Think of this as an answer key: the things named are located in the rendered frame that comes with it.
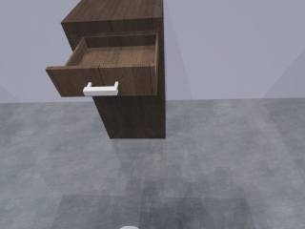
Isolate cabinet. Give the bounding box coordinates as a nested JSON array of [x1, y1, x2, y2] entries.
[[61, 0, 166, 139]]

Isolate handle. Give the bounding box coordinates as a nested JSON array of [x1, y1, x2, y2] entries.
[[83, 81, 119, 96]]

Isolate drawer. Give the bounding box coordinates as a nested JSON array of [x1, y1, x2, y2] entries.
[[45, 33, 159, 97]]

